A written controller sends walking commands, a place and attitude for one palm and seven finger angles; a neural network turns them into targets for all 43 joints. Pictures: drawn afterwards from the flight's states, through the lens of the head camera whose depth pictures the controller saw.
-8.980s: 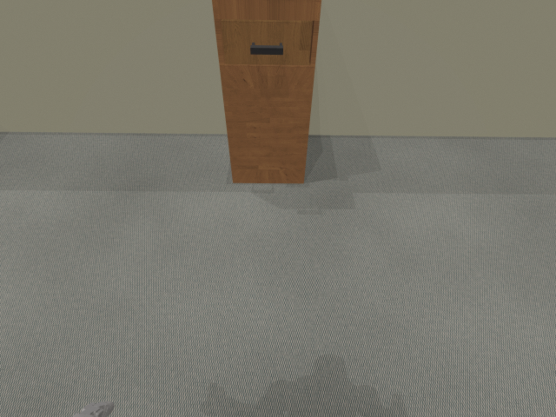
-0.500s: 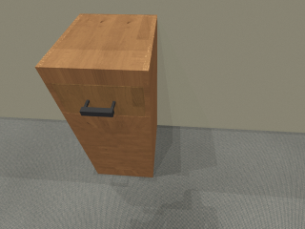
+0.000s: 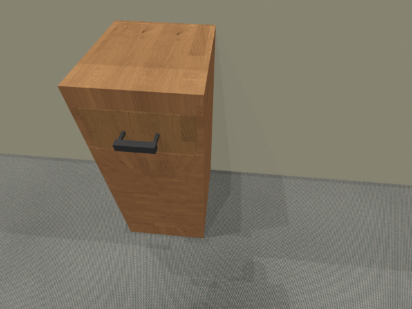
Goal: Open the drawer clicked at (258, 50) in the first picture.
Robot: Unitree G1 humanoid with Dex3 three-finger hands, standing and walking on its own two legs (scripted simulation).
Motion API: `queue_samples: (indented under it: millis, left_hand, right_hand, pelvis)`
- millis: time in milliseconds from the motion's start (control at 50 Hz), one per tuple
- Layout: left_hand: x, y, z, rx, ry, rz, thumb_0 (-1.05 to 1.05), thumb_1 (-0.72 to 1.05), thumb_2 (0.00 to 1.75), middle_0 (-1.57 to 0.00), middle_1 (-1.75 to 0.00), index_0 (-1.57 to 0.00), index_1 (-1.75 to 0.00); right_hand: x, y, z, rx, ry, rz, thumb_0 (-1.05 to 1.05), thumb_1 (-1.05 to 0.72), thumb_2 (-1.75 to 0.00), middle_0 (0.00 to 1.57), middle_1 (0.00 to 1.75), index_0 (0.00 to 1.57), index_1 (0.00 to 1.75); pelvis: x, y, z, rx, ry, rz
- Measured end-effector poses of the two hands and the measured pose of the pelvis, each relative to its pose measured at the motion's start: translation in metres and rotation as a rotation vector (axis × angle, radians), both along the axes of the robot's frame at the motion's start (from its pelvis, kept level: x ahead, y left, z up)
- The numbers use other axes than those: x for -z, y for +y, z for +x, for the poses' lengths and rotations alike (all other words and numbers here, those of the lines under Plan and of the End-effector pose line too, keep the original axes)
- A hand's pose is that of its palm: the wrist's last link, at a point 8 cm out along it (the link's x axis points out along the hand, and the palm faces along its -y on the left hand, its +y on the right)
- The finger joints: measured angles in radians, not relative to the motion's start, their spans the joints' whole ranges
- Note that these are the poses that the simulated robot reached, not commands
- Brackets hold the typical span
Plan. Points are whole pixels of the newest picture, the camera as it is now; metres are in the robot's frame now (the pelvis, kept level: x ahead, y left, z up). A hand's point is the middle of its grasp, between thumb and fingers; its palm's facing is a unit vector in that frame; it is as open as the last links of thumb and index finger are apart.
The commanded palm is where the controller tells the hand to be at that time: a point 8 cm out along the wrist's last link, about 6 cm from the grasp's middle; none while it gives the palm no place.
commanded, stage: look again from close up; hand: left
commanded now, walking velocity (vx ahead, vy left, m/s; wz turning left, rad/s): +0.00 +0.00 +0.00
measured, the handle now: (137, 141) +0.56 +0.24 -0.05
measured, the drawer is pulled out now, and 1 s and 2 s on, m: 0.00 0.00 0.00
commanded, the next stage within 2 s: shuffle to correct the standing spot in 0.56 s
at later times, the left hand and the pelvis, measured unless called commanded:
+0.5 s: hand out of the picture -0.01 +0.23 -0.18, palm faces +0.05 -0.98 -0.20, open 7.4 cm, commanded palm none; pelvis -0.02 +0.05 -0.01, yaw +0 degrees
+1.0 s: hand out of the picture -0.05 +0.20 -0.19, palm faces +0.09 -0.99 -0.14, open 7.4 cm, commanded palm none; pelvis +0.01 +0.05 -0.01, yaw +0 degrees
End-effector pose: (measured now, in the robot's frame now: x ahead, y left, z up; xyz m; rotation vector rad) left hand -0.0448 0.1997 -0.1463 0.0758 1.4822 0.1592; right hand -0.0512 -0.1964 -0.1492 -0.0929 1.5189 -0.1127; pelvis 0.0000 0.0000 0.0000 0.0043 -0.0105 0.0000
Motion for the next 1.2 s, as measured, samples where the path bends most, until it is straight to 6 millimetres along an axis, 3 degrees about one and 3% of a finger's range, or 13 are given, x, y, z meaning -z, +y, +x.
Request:
queue_samples:
  millis: [160, 340, 440, 540, 740, 920, 1040, 1200]
  left_hand:
    - [0.003, 0.004, 0.003, 0.024, -0.025, 0.004, 0.00, 0.91, 0.90, -0.20, -0.30, -0.20, -0.30]
    - [0.009, 0.049, 0.024, 0.044, -0.116, 0.041, 0.01, 0.92, 0.90, -0.20, -0.30, -0.20, -0.30]
    - [0.006, 0.071, 0.031, 0.042, -0.167, 0.061, 0.01, 0.91, 0.90, -0.20, -0.30, -0.20, -0.30]
    - [0.004, 0.079, 0.024, 0.044, -0.156, 0.061, 0.00, 0.91, 0.90, -0.19, -0.30, -0.19, -0.30]
    - [0.006, 0.070, -0.007, 0.030, -0.070, 0.021, 0.00, 0.91, 0.90, -0.19, -0.30, -0.19, -0.30]
    - [0.009, 0.054, -0.017, -0.004, -0.029, 0.001, 0.00, 0.91, 0.90, -0.20, -0.30, -0.19, -0.30]
    - [0.012, 0.045, -0.011, -0.033, 0.001, -0.013, 0.00, 0.91, 0.90, -0.20, -0.30, -0.19, -0.30]
    - [0.011, 0.046, 0.027, -0.010, -0.060, -0.006, 0.00, 0.91, 0.90, -0.20, -0.30, -0.20, -0.30]
  right_hand:
    - [0.004, 0.011, -0.005, 0.018, -0.004, 0.008, 0.00, -0.90, -0.90, 0.20, 0.29, 0.20, 0.30]
    - [0.008, 0.032, 0.022, 0.014, -0.167, -0.017, 0.00, -0.91, -0.90, 0.19, 0.29, 0.20, 0.30]
    - [0.006, 0.042, 0.019, -0.001, -0.175, -0.019, 0.01, -0.92, -0.90, 0.19, 0.29, 0.20, 0.30]
    - [0.004, 0.050, 0.013, -0.004, -0.165, -0.017, 0.01, -0.91, -0.90, 0.20, 0.29, 0.20, 0.30]
    - [0.003, 0.052, 0.003, -0.004, -0.129, -0.024, 0.00, -0.91, -0.90, 0.20, 0.29, 0.20, 0.30]
    - [0.008, 0.038, 0.010, 0.001, -0.099, -0.027, 0.00, -0.90, -0.90, 0.20, 0.29, 0.20, 0.30]
    - [0.007, 0.037, 0.032, -0.012, -0.104, -0.039, 0.00, -0.91, -0.90, 0.19, 0.29, 0.20, 0.30]
    - [0.005, 0.043, 0.051, -0.006, -0.121, -0.046, 0.02, -0.92, -0.90, 0.20, 0.29, 0.20, 0.30]
  pelvis:
    - [0.004, 0.010, -0.006, 0.003, 0.002, -0.018]
    - [0.009, 0.037, -0.013, -0.002, -0.023, -0.012]
    - [0.008, 0.049, -0.017, -0.001, -0.027, -0.008]
    - [0.007, 0.058, -0.021, 0.001, -0.025, -0.003]
    - [0.005, 0.062, -0.022, 0.005, -0.025, 0.002]
    - [0.010, 0.054, -0.004, 0.003, -0.018, 0.001]
    - [0.011, 0.052, 0.011, -0.004, -0.007, -0.005]
    - [0.008, 0.054, 0.012, -0.001, -0.007, -0.001]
